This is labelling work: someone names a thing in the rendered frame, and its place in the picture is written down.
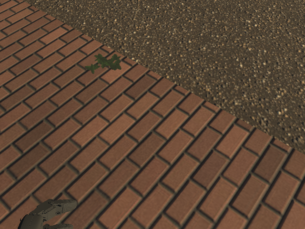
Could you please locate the left robot hand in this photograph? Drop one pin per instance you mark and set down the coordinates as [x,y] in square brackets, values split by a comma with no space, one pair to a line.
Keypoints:
[46,211]

